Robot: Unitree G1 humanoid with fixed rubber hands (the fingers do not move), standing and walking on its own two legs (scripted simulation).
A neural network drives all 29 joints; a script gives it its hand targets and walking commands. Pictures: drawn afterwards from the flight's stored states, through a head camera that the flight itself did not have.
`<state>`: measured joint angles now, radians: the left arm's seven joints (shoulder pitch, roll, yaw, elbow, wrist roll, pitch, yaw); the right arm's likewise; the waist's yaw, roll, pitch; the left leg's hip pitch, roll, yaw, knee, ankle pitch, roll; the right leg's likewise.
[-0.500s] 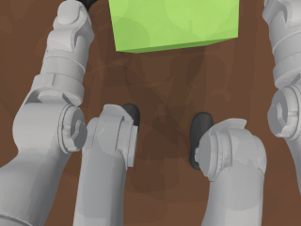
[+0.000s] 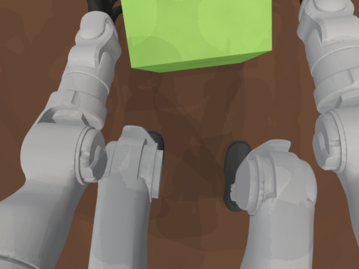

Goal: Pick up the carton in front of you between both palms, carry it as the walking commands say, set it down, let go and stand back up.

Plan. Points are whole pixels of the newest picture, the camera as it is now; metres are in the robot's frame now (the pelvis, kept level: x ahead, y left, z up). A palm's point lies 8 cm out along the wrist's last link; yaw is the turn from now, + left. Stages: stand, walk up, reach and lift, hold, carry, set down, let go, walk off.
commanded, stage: reach and lift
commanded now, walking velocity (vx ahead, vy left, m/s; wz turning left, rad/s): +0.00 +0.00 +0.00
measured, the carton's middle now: (194, 10) +0.54 +0.02 -0.24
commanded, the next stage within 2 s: none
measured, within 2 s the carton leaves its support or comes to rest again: leaves its support in 0.14 s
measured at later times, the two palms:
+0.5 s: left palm out of the picture +0.51 +0.16 -0.08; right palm out of the picture +0.55 -0.14 -0.09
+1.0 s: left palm out of the picture +0.48 +0.15 +0.09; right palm out of the picture +0.50 -0.14 +0.09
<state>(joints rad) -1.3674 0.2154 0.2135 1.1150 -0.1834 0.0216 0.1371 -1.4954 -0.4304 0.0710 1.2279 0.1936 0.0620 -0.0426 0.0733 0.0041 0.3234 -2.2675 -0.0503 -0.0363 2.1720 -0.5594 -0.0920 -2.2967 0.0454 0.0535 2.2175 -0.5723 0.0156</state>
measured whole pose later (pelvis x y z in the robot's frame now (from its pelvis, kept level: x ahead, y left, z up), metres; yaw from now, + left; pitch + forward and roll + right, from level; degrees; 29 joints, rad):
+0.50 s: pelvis +0.01 +0.01 +0.01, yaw -2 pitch +39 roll +2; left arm -1.11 0.06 0.37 0.71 -0.11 0.23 0.19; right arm -1.28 -0.26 -0.06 0.87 0.09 0.30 -0.11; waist 0.07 0.06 0.10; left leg -2.25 -0.09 -0.06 2.16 -0.59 -0.09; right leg -2.27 0.07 0.08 2.18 -0.59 0.06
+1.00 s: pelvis -0.01 +0.01 +0.14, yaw -3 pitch +42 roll +2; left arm -1.02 -0.02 0.58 0.64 0.21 0.38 0.04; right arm -1.18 -0.04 -0.38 0.78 -0.25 0.42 -0.05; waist 0.07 0.04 -0.13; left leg -1.97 -0.08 -0.09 1.69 -0.46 -0.08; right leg -1.99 0.08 0.07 1.71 -0.44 0.04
